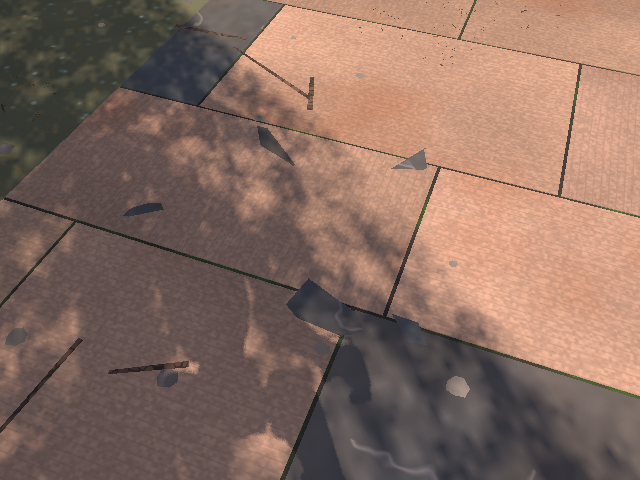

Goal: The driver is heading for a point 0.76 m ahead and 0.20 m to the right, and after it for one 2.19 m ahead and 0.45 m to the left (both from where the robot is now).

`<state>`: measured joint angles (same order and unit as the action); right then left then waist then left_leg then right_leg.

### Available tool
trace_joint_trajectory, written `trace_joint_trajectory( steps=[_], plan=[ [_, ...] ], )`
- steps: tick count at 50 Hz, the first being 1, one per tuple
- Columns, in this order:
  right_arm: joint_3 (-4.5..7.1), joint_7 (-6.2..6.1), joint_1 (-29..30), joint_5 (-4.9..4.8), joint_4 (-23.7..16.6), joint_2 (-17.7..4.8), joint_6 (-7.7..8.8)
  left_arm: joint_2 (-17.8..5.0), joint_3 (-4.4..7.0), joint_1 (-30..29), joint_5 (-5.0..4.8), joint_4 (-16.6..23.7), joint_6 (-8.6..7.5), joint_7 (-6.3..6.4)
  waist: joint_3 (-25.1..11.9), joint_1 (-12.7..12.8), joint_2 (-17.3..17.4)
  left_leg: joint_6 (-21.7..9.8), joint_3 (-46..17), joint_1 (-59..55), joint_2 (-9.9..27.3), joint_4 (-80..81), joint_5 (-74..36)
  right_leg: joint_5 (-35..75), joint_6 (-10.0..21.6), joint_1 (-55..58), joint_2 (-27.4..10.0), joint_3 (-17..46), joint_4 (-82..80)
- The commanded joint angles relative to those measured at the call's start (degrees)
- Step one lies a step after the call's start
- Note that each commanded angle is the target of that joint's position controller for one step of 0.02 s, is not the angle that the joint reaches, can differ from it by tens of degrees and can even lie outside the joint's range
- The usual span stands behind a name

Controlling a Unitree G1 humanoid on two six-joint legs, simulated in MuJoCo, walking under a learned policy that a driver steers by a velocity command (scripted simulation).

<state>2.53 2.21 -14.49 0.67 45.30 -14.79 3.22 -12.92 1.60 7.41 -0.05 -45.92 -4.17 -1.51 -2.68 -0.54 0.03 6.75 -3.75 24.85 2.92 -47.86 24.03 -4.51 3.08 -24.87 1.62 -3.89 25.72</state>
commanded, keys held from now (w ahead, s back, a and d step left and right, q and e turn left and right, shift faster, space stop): no key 0.36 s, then w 0.26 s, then w+e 0.36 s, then e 0.02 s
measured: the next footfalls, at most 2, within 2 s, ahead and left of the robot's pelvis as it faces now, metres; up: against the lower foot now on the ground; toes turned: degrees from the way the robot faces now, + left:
left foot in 0.06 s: +0.05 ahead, +0.16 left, +0.00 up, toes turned -2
left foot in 0.98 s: +0.40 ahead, +0.16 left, +0.00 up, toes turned -9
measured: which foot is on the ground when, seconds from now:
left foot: up 0.00-0.04, down 0.06-0.62, up 0.64-0.96, down 0.98-1.00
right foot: down 0.00-0.98, up 1.00-1.00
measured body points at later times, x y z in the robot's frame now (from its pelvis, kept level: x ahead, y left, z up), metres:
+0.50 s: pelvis +0.06 +0.01 +0.01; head +0.06 +0.02 +0.46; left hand +0.17 +0.27 -0.12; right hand +0.08 -0.24 -0.13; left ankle +0.01 +0.16 -0.73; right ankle +0.09 -0.09 -0.73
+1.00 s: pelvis +0.24 +0.05 -0.01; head +0.26 +0.06 +0.44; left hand +0.26 +0.33 -0.15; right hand +0.43 -0.22 -0.07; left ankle +0.36 +0.16 -0.73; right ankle +0.09 -0.09 -0.72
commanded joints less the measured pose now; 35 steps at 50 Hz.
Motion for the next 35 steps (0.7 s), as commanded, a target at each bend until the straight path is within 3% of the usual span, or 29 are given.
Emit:
trace_joint_trajectory(
  steps=[1, 2, 3, 4, 5, 7, 9, 18, 19, 20, 21, 23, 25, 27, 28, 29, 30, 31, 32, 33, 34, 35],
  plan=[
    [-0.21, -4.15, -5.6, -1.85, -0.8, -1.5, -2.71, -6.4, 1.12, -2.9, 1.64, 3.9, 2.42, 1.87, -5.6, -2.0, -4.0, -4.8, 3.2, -11.8, -0.8, 16.6, -12.8, -6.4, 8.8, 2.8, -12.3, 12.5, -8.4],
    [0.43, -4.64, -5.3, -0.27, -1.3, -4.3, -3.40, -4.8, 0.48, -1.6, 1.27, 3.4, 2.79, 1.96, -5.3, -1.8, -4.6, -6.5, 1.5, -13.7, 0.2, 18.1, -13.3, -18.4, 6.1, 1.1, -11.4, 12.7, -9.1],
    [1.13, -5.16, -4.0, 0.72, -2.6, -7.1, -3.96, -5.0, 0.54, -1.5, 1.07, 3.2, 2.73, 1.99, -2.6, -1.0, -4.6, -8.4, -1.5, -12.1, 2.7, 19.9, -10.7, -27.3, 3.0, -0.5, -10.0, 12.3, -9.1],
    [2.05, -5.76, -2.6, 0.30, -3.0, -10.0, -4.61, -6.0, 0.87, -0.5, 0.88, 3.1, 2.44, 1.71, -0.1, 1.2, -1.3, -9.8, -2.1, -8.5, 3.0, 19.9, -2.6, -27.1, 0.8, -0.4, -7.2, 10.0, -9.1],
    [2.16, -5.70, -2.8, 0.14, -2.0, -8.3, -4.64, -6.7, 1.21, -1.6, 0.93, 2.6, 2.39, 1.96, 1.3, 0.2, 0.4, -9.7, -1.1, -3.3, 1.4, 20.8, 4.0, -23.6, -0.6, 3.1, -5.3, 7.4, -6.9],
    [1.37, -5.50, -2.3, 0.51, -1.1, -4.2, -3.74, -5.3, 1.14, -1.9, 0.68, 1.7, 2.58, 2.52, 1.8, 0.2, 2.2, -8.0, -0.4, -2.0, 0.9, 22.2, 1.3, -19.7, -0.3, 6.3, -5.5, 7.1, -4.2],
    [1.10, -5.35, -2.6, 0.18, -0.4, -2.4, -2.83, -4.5, 1.07, -0.9, 0.81, 0.6, 2.86, 2.81, 1.9, 0.3, 1.7, -7.2, 0.2, -3.3, 0.6, 21.6, -1.5, -17.6, 0.2, 6.6, -5.2, 6.7, -3.5],
    [1.69, -5.35, -5.1, -0.43, 2.7, -2.4, -1.91, -3.4, 1.21, -0.2, 0.43, -3.4, 3.22, 2.93, 1.4, 0.6, 0.7, -7.1, 0.4, -5.7, 0.3, 20.7, -10.0, -6.0, 0.7, 10.8, -4.3, 5.1, 0.6],
    [1.67, -5.29, -6.7, -0.47, 3.6, -2.0, -1.96, -3.0, 1.16, 0.9, 0.37, -4.5, 3.40, 2.95, 0.3, 0.4, 0.6, -7.4, 0.9, -6.2, -0.1, 21.4, -4.8, -11.2, 0.7, 11.5, -3.8, 4.5, 0.8],
    [3.30, -1.49, -7.1, 0.18, 2.3, -7.0, 0.06, -7.9, 3.22, 0.8, -0.66, -2.5, 0.55, 0.42, 3.9, 0.3, 0.2, -11.0, -0.1, -1.8, 0.4, 25.7, 13.6, -26.3, 2.1, 8.9, -4.4, 4.3, -2.5],
    [4.22, -0.25, -8.0, 0.83, 3.4, -8.4, 1.04, -9.1, 3.97, 0.2, -0.25, -3.0, -0.57, -0.39, 6.9, -0.3, 0.6, -13.3, -2.2, -1.9, 1.9, 28.5, 18.1, -31.3, 2.2, 7.5, -4.4, 5.0, -3.5],
    [4.28, -0.89, -9.2, 0.99, 4.1, -6.5, 2.34, -6.2, 4.01, -0.5, 0.79, -2.7, -1.26, 0.48, 6.7, -1.3, 3.8, -17.0, -6.1, -7.7, 5.4, 32.6, 15.8, -26.0, 2.5, 6.8, -3.3, 3.3, -0.8],
    [3.66, -2.37, -3.0, -0.11, 1.5, -4.8, 3.36, -3.2, 3.69, -3.8, 1.96, -0.8, -2.13, 1.44, 6.2, -0.9, 6.8, -20.1, -11.7, -12.8, 10.5, 36.2, 13.2, -15.1, 2.4, 5.9, -1.0, -0.5, 3.4],
    [3.31, -2.90, -0.4, -0.10, 0.6, -5.1, 2.86, -2.7, 3.97, -2.0, 2.26, -0.4, -3.00, 1.53, 7.3, 0.8, 7.9, -20.6, -11.7, -11.1, 11.7, 37.0, 10.6, -13.1, 4.2, 11.6, -0.3, -1.3, 2.6],
    [3.80, -3.81, -2.0, -3.61, 2.5, -6.4, 1.51, -3.8, 4.03, 1.4, -3.41, -2.9, -1.97, 1.50, 8.5, 2.4, 12.6, -15.6, -8.4, -11.5, 7.3, 31.1, -4.7, -9.3, 3.5, 11.3, -1.3, 1.1, 2.4],
    [3.58, -4.22, -2.2, -3.44, 2.2, -5.2, 0.91, -6.1, 4.68, 6.9, -3.67, -4.7, -1.57, 1.30, 5.4, 3.8, 9.8, -12.7, -3.4, -11.7, 5.0, 24.7, -14.0, -8.0, 4.2, 15.9, -2.4, 2.5, 1.3],
    [3.08, -4.52, -1.9, -2.87, 1.1, -3.2, 0.86, -9.2, 5.62, 11.9, -2.99, -6.8, -1.23, 1.17, 3.7, 4.8, 0.4, -9.2, 2.7, -5.4, 0.5, 13.1, -18.3, -7.9, 6.5, 22.4, -6.7, 10.2, -2.3],
    [2.61, -4.78, -1.7, -2.16, 0.2, -1.5, 1.31, -12.9, 6.68, 19.0, -2.46, -8.8, -0.53, 0.92, 1.3, 7.4, -12.3, -5.8, 6.6, 7.8, -3.5, -2.1, -11.0, -9.2, 11.6, 33.6, -15.0, 25.5, -8.6],
    [2.78, -4.69, 1.7, -2.22, -1.6, -2.7, 2.12, -11.7, 5.97, 21.5, -1.52, -9.2, -0.56, 0.68, 2.0, 9.0, -14.7, -5.5, 2.5, 19.6, -4.1, -16.1, 7.2, -9.0, 16.0, 37.6, -21.7, 38.3, -13.3],
    [3.07, -4.01, 3.2, -3.16, -2.3, -3.5, 2.86, -9.4, 4.68, 17.6, -0.78, -8.4, -0.95, 0.71, 3.5, 6.4, -9.7, -7.3, -0.3, 25.0, -0.1, -23.6, 6.3, -12.7, 15.5, 36.5, -22.2, 36.9, -12.5],
    [2.84, -3.22, 5.0, -3.46, -2.7, -3.4, 3.51, -8.4, 4.15, 14.4, -0.44, -7.0, -1.10, 0.81, 4.3, 5.5, -6.8, -8.7, -0.4, 27.3, 2.1, -24.8, 1.6, -15.2, 14.3, 34.5, -20.5, 33.2, -13.3],
    [2.79, -2.72, 6.5, -3.04, -3.2, -3.2, 4.02, -7.9, 3.64, 12.3, -0.48, -6.4, -1.09, 0.95, 5.9, 4.6, -3.9, -9.0, -0.3, 27.5, 3.7, -22.4, -2.7, -14.1, 13.3, 31.4, -19.4, 30.0, -14.9]
  ],
)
